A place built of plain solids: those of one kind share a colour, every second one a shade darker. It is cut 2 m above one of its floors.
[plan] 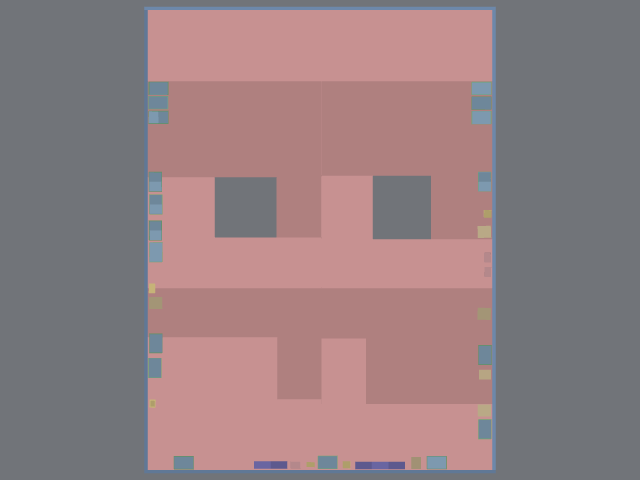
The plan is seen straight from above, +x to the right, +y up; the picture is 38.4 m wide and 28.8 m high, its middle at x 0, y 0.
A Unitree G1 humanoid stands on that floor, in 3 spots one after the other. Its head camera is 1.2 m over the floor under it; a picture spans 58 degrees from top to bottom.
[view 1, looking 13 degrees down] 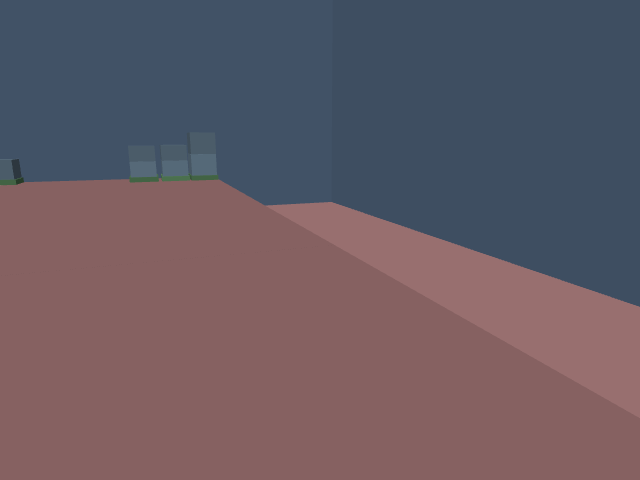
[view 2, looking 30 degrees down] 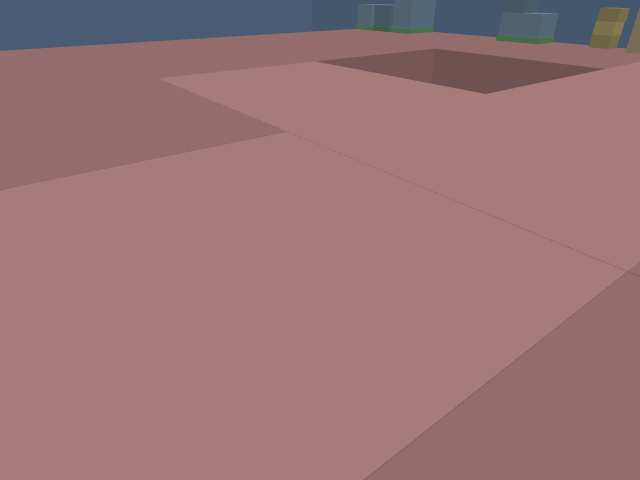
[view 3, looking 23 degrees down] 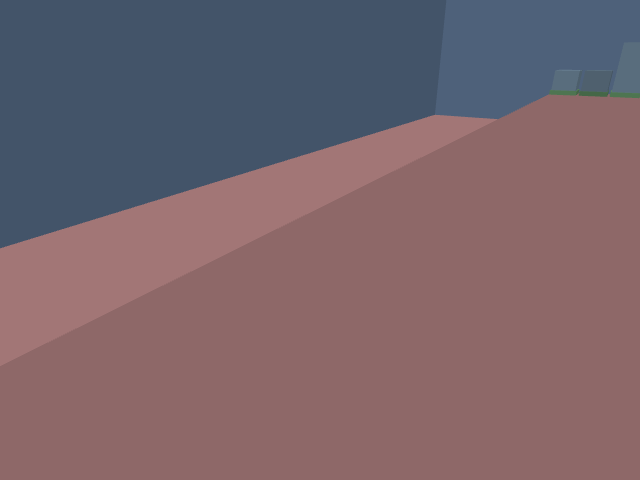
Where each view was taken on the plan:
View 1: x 4.63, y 7.59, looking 159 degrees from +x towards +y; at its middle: floor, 5.33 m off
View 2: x -2.19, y -3.39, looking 53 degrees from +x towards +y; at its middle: floor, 2.40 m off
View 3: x -8.10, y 7.59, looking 33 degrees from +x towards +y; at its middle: floor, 3.07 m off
